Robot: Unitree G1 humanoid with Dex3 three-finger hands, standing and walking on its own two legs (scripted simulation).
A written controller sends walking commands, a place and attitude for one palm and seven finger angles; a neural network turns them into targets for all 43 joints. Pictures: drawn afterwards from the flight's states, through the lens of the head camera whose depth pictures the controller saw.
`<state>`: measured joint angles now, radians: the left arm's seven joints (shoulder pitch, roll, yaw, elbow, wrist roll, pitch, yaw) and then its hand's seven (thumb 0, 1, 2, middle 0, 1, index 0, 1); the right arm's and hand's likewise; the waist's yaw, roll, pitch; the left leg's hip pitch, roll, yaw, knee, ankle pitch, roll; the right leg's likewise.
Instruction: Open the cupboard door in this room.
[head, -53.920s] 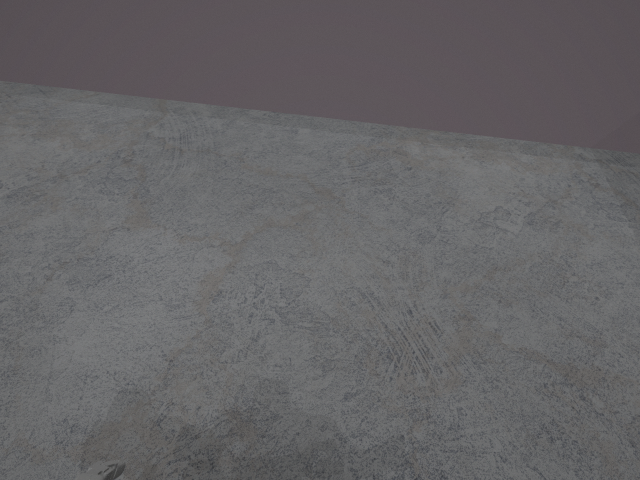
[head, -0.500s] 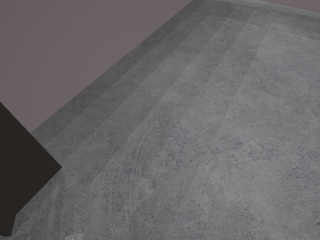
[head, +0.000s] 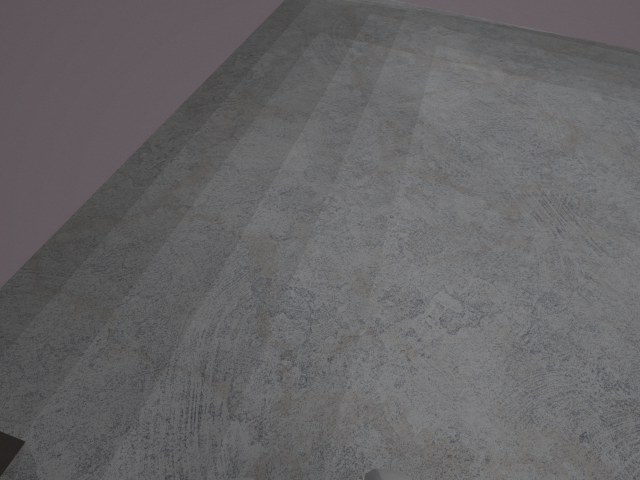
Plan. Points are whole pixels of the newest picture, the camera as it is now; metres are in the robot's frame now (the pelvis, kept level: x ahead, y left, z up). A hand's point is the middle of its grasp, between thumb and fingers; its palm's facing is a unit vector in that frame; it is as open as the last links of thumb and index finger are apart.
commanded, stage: walk to a spot facing it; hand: left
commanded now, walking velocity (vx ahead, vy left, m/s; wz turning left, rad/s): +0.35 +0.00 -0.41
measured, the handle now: out of the picture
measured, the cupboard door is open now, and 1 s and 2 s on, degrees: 41 41 41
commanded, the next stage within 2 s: turn to face it in 0.86 s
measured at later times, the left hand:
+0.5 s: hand (270, 351) +0.32 +0.10 -0.15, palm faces -0.15 -0.97 -0.21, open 7.1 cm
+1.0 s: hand (305, 247) +0.55 +0.06 -0.15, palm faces -0.25 -0.95 -0.19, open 7.3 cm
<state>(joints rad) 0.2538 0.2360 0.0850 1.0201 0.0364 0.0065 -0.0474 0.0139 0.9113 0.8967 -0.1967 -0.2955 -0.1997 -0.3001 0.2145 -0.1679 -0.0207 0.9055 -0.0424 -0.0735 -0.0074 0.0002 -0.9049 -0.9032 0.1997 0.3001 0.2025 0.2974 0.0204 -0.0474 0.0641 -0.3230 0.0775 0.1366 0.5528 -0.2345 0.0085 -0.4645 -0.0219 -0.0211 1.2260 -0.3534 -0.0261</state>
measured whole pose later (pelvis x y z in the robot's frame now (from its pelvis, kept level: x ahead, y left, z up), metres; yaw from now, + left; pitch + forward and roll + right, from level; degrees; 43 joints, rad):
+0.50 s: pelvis +0.21 -0.07 +0.01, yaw -10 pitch +1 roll +0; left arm 0.19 0.18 0.07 1.01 0.01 -0.07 0.00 -0.02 0.95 0.90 -0.20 -0.30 -0.20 -0.30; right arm 0.28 -0.17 -0.05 1.04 -0.03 -0.01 0.01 0.01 -0.91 -0.90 0.20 0.30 0.20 0.30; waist -0.05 0.00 0.06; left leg -0.52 0.14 0.07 0.96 -0.31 -0.06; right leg -0.19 0.02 -0.10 0.42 -0.26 -0.07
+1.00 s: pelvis +0.44 -0.10 +0.01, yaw -17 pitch +1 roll +1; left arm 0.21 0.18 0.07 1.01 0.03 -0.01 -0.04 0.01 0.93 0.90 -0.20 -0.30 -0.20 -0.30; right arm 0.31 -0.19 -0.05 1.05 -0.04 -0.04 0.00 0.00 -0.93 -0.90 0.20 0.30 0.20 0.30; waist 0.00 0.00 0.04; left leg -0.13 0.08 0.21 0.40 -0.26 -0.02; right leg -0.52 -0.10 -0.09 0.77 -0.20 0.00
